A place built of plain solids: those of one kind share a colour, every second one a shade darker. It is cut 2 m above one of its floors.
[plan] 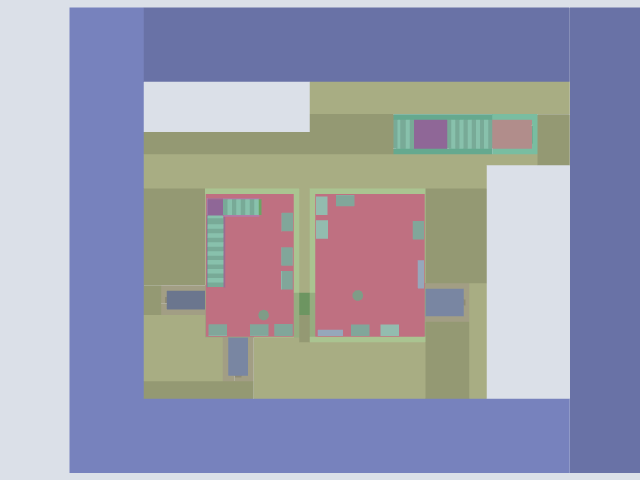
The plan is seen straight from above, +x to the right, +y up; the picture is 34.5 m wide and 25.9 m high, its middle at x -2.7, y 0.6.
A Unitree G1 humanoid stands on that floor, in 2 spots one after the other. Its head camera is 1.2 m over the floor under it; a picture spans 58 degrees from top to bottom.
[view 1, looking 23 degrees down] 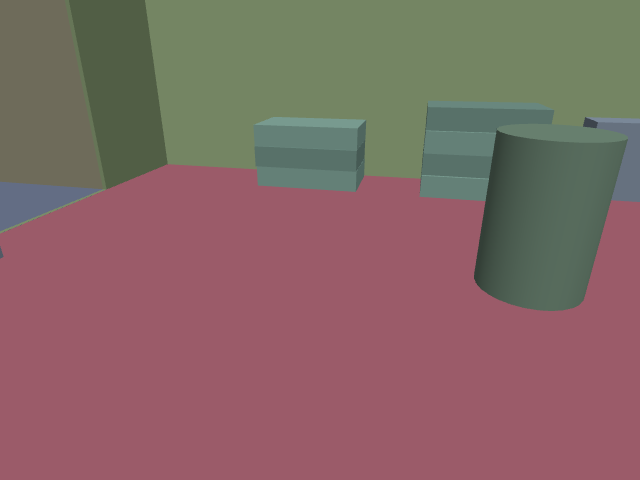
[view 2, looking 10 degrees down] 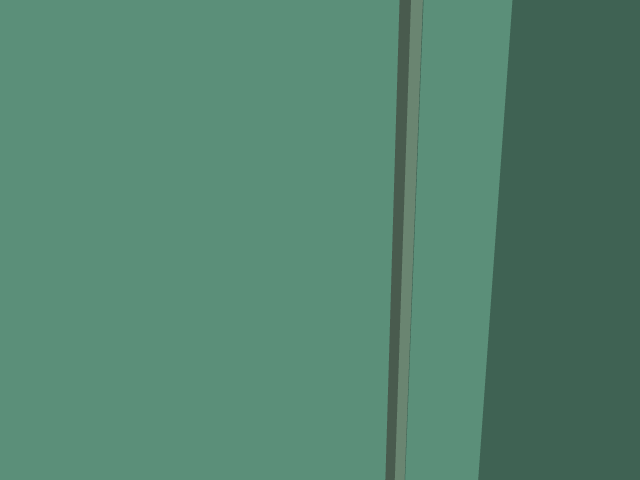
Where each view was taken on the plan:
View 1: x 0.00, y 0.00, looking -77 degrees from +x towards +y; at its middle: floor_cellar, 3.07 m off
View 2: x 7.93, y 6.31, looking -22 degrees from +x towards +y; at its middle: wall_lobby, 0.93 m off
